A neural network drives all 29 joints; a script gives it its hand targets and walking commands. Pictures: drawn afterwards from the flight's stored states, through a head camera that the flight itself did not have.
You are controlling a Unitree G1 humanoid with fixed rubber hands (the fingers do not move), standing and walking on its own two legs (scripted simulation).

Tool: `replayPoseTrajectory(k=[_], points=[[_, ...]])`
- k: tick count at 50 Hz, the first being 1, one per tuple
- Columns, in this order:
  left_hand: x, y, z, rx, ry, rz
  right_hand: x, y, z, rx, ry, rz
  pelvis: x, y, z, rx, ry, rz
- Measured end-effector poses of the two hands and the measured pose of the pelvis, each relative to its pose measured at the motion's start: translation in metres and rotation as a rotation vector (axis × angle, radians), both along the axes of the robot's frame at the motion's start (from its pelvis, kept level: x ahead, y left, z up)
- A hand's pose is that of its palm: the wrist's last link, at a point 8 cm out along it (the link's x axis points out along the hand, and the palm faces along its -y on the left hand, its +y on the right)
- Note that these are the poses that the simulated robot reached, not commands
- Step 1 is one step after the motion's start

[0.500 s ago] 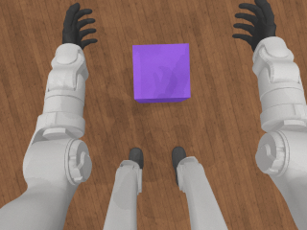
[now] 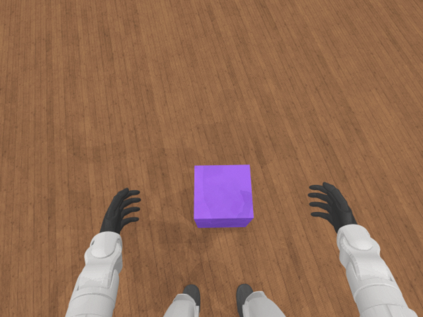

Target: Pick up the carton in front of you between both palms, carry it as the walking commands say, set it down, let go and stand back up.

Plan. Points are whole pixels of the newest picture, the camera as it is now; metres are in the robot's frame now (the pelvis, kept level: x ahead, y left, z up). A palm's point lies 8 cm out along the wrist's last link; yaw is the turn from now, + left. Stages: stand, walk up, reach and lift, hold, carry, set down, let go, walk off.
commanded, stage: let go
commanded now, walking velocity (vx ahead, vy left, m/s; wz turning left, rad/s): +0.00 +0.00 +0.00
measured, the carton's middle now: (221, 198) +0.48 -0.03 -0.62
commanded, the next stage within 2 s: stand in 0.76 s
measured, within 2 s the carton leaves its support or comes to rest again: neither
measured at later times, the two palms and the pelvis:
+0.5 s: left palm (70, 299) +0.19 +0.24 -0.03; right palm (368, 289) +0.19 -0.22 -0.03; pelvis +0.03 +0.01 +0.04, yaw -1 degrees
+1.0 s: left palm (45, 311) +0.17 +0.29 -0.05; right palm (398, 291) +0.18 -0.28 -0.04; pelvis +0.04 +0.01 +0.03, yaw +0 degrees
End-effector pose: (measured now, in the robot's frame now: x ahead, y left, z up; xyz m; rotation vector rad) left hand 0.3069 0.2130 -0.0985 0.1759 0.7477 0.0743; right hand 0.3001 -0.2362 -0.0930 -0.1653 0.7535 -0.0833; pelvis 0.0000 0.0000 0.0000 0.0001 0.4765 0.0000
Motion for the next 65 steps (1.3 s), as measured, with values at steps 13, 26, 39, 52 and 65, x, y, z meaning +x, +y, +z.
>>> replayPoseTrajectory(k=[13, 26, 39, 52, 65], points=[[-0.091, 0.023, 0.051, -0.004, 0.029, -0.004, -0.093, 0.010, 0.049, 0.000, 0.028, -0.002, 0.022, 0.008, 0.031, 0.000, -0.329, -0.005], [-0.114, 0.030, 0.068, -0.006, 0.044, -0.012, -0.112, 0.015, 0.063, 0.004, 0.038, 0.009, 0.030, 0.012, 0.035, -0.002, -0.537, -0.010], [-0.116, 0.027, 0.066, 0.012, 0.053, -0.005, -0.108, 0.009, 0.062, -0.024, 0.050, 0.004, 0.031, 0.008, 0.034, -0.001, -0.565, -0.008], [-0.133, 0.080, 0.048, 0.183, 0.162, 0.057, -0.119, -0.044, 0.048, -0.195, 0.135, -0.034, 0.041, 0.006, 0.031, -0.007, -0.475, -0.001], [-0.132, 0.083, 0.043, 0.188, 0.196, 0.065, -0.119, -0.044, 0.042, -0.202, 0.170, -0.039, 0.048, 0.008, 0.033, -0.005, -0.480, 0.001]])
